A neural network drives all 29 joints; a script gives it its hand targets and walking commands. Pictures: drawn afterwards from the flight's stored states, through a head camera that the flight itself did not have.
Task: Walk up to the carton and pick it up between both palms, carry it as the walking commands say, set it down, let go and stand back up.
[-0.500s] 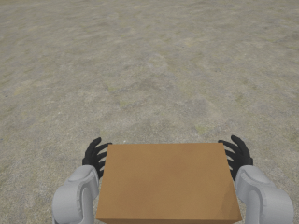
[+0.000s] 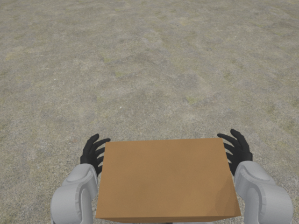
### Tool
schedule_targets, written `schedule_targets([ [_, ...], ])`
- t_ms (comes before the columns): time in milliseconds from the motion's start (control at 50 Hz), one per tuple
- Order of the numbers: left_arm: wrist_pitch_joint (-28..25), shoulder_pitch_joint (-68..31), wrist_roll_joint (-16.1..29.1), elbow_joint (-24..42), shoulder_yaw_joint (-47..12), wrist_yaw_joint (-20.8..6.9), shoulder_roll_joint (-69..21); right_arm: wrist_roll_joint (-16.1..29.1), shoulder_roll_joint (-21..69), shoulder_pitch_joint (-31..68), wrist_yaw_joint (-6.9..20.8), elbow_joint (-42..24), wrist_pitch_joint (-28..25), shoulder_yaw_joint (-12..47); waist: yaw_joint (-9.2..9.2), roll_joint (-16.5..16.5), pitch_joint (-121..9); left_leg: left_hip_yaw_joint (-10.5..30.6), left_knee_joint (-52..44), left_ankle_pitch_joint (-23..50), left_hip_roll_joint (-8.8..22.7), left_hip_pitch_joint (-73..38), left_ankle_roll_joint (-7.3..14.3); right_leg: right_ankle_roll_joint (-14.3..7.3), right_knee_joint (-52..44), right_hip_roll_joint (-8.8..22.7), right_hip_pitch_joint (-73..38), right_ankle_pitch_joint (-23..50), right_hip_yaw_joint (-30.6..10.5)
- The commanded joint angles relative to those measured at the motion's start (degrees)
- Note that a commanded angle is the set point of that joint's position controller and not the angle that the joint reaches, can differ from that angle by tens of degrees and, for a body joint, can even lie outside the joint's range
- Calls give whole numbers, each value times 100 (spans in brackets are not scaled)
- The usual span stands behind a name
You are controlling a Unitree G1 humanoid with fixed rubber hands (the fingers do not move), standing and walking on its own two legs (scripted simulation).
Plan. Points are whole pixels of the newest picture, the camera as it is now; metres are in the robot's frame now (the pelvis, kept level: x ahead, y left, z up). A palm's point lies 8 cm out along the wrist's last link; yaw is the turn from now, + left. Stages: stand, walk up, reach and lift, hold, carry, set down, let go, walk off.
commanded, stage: carry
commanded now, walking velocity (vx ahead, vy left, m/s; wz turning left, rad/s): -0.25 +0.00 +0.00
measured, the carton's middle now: (164, 187) +0.21 +0.00 +0.00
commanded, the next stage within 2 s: none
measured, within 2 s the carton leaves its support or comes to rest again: neither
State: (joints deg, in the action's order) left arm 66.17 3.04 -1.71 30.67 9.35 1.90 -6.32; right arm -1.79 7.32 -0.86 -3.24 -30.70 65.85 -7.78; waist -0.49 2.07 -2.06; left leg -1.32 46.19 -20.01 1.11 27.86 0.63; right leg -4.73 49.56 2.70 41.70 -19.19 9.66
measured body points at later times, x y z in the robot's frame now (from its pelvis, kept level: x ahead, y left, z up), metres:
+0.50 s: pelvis -0.20 -0.03 +0.02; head -0.20 -0.04 +0.47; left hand +0.05 +0.14 +0.09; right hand +0.04 -0.21 +0.09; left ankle -0.22 +0.11 -0.63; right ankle -0.12 -0.09 -0.70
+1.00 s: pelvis -0.41 -0.02 +0.01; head -0.44 -0.04 +0.46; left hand -0.18 +0.15 +0.10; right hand -0.17 -0.20 +0.10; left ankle -0.29 +0.11 -0.70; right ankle -0.42 -0.09 -0.71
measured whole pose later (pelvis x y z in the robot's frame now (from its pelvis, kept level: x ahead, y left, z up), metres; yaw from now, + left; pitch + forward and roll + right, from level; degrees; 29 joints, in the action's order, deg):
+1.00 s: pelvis -0.41 -0.02 +0.01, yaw -2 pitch +0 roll +1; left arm 67.2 3.0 -1.7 30.0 9.4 2.1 -6.4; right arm -1.8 7.1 -0.7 -3.4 -30.1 66.8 -7.9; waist 2.0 -0.9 -4.2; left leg -1.2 38.1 -12.6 1.8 29.6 -0.4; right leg -3.0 40.7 1.5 18.2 -25.6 10.7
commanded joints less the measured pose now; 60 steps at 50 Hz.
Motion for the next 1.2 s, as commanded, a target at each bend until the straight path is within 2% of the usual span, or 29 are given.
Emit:
schedule_targets([
  [0, -27, -2796, 1719, 777, -4583, -474, -4098, 1490, 3828, 2191, 655, -630, -9, 4039, 194, -1428, -1235, 956, -3013, -659, 1295, 1168, 350, 278, 2450, -237, -1446, -302, -914],
  [60, 120, -2884, 1698, 779, -4549, -411, -3808, 1190, 3563, 1801, 537, -213, 130, 3738, 86, -1574, -1009, 1242, -2818, 429, 1114, 54, 432, 377, 246, -17, -1340, -790, -670],
  [100, 206, -2917, 1738, 778, -4537, -406, -3636, 1113, 3412, 1808, 449, -306, 182, 3713, 83, -1830, -1050, 1530, -2882, 187, 1162, -367, 540, 388, -1246, -105, -1949, -969, -558],
  [120, 238, -2890, 1796, 712, -4509, -440, -3692, 1096, 3488, 1827, 406, -337, 213, 3783, 133, -1570, -1078, 1397, -2615, 100, 1025, -461, 476, 373, -2449, -111, -2440, -881, -438],
  [140, 245, -3018, 1817, 661, -4440, -461, -3670, 1036, 3464, 1839, 373, -291, 216, 3747, 98, -1119, -920, 1097, -2218, -51, 738, -202, 323, 385, -3114, 96, -2786, -954, -571],
  [160, 235, -2956, 1877, 683, -4440, -482, -3763, 1090, 3549, 1958, 338, -427, 217, 3836, 122, -50, -848, 656, -1263, -266, 310, 515, 69, 389, -3570, 738, -3255, -973, -1350],
  [180, 234, -2921, 1893, 651, -4416, -508, -3731, 1076, 3465, 2088, 311, -624, 242, 3875, 40, 1744, -878, -40, 530, -994, -273, 1192, -318, 95, -3841, 2272, -3178, 542, -2775],
  [200, 242, -2913, 1939, 594, -4445, -532, -3915, 1182, 3579, 2382, 318, -617, 256, 3919, 63, 1573, -322, 27, 1389, -785, 74, 1274, -359, -4, -3761, 2436, -2498, 1673, -2068],
  [220, 191, -2816, 1804, 581, -4303, -541, -4013, 1414, 3790, 2815, 355, -923, 227, 4171, 140, 1178, -287, 392, 1811, -580, 6, 946, -333, -70, -3628, 2092, -1936, 1510, -1610],
  [260, 220, -2961, 1819, 660, -4259, -551, -4069, 1548, 3974, 2917, 400, -854, 222, 4179, 100, 603, -313, 139, 2452, -10, 84, 521, -328, -26, -3537, 1522, -1680, 383, -799],
  [340, 217, -2712, 1627, 398, -4075, -492, -3867, 1581, 3820, 2800, 406, -610, 299, 4179, 91, 437, -456, 115, 2709, -221, 174, 735, -381, -151, -3242, 1615, -2238, 1225, -1130],
  [460, 152, -2635, 1721, 1022, -4308, -426, -3966, 1714, 4030, 2489, 423, -828, 257, 4291, 84, 752, -1849, 18, 1018, -638, 199, 262, -313, -405, -2573, 1464, -3405, 2633, -1301],
  [560, -25, -2781, 1797, 1370, -4527, -401, -4133, 1819, 4145, 2443, 497, -1010, 86, 4309, 77, 1073, -2459, -207, -962, -465, 147, -495, -208, -390, -2488, 1516, -3341, 2094, -1497],
  [580, -30, -2727, 1751, 1348, -4541, -368, -4076, 1774, 4083, 2336, 516, -956, 69, 4241, 50, 744, -2422, -242, -1792, -36, 140, -815, -190, -269, -2415, 1438, -3059, 1591, -1377],
  [600, -42, -2878, 1765, 1344, -4621, -359, -4144, 1780, 4166, 2424, 557, -888, 34, 4195, 40, 42, -2342, 352, -2327, 436, 501, -1136, -100, -48, -2038, 1151, -2552, 1064, -1079],
  [620, -47, -2915, 1784, 1368, -4627, -361, -4146, 1699, 4125, 2202, 553, -726, 9, 4038, 74, -1461, -2348, 1992, -2720, 1188, 1597, -1412, 273, 265, -1151, 550, -1657, 64, -600],
  [640, -85, -2943, 1775, 1378, -4623, -396, -4172, 1655, 4230, 2109, 544, -708, -56, 4002, 37, -2276, -2131, 2881, -2839, 1954, 2296, -1266, 738, 391, -552, 141, -1131, -977, -508],
  [660, -150, -2979, 1766, 1461, -4767, -417, -4122, 1600, 4231, 2046, 574, -798, -105, 4096, -52, -2346, -1867, 2528, -2988, 1385, 2295, -143, 1118, 348, 666, 65, -1405, -1214, -849],
  [700, -157, -3320, 1861, 1557, -4932, -475, -4231, 1548, 4314, 2196, 632, -836, -135, 4124, 41, -1860, -1361, 2019, -3439, -476, 1961, 1121, 1041, 338, 2202, -89, -1537, -745, -1078],
  [740, -91, -3042, 1823, 1133, -4756, -476, -4261, 1545, 4187, 2176, 654, -675, -50, 4107, 142, -1482, -1266, 1323, -3180, -595, 1561, 1011, 656, 279, 2440, -123, -1560, -436, -1089],
  [840, 183, -3013, 1766, 863, -4589, -429, -3730, 1158, 3591, 1886, 485, -311, 187, 3797, 95, -1562, -884, 1469, -2882, 106, 1204, 36, 595, 379, -620, 131, -1711, -845, -753],
  [880, 266, -2852, 1782, 641, -4447, -432, -3598, 1091, 3474, 1800, 387, -216, 269, 3778, 144, -1194, -731, 1230, -2414, -32, 914, -149, 407, 365, -2669, 54, -2400, -746, -569],
  [900, 272, -2809, 1810, 516, -4374, -461, -3625, 1064, 3436, 1866, 338, -247, 271, 3772, 124, -605, -779, 934, -1833, -27, 631, 94, 242, 403, -3242, 361, -2929, -681, -819],
  [920, 247, -2846, 1837, 589, -4383, -476, -3600, 1079, 3436, 2044, 328, -388, 267, 3796, 141, 692, -790, 420, -592, -429, 54, 905, -67, 338, -3720, 1381, -3304, -212, -2067],
  [940, 245, -2931, 1925, 653, -4487, -496, -3777, 1140, 3452, 2263, 321, -541, 278, 3836, 77, 1630, -655, -103, 958, -1002, -139, 1021, -317, 39, -3843, 2471, -2802, 1154, -2531],
  [960, 196, -3057, 1957, 854, -4502, -507, -3951, 1328, 3699, 2589, 342, -739, 251, 4002, 137, 1293, -467, 164, 1491, -725, 43, 839, -369, -251, -3595, 2326, -2286, 1786, -1915],
  [1000, 224, -3055, 1873, 868, -4400, -537, -4044, 1544, 3938, 2896, 396, -898, 240, 4166, 122, 501, -321, 195, 2275, -242, 71, 381, -325, -37, -3751, 1684, -1496, -148, -1015],
  [1040, 203, -3067, 1878, 810, -4340, -538, -4148, 1629, 4128, 2964, 412, -832, 239, 4218, 86, 497, -317, 113, 2703, -53, 72, 482, -359, -68, -3672, 1613, -1518, -404, -1054],
  [1180, 212, -2564, 1730, 885, -4234, -439, -4112, 1729, 4149, 2652, 391, -929, 295, 4319, 108, 657, -1621, -116, 1550, -592, 45, 404, -338, -207, -2819, 1456, -3420, 2416, -1170],
])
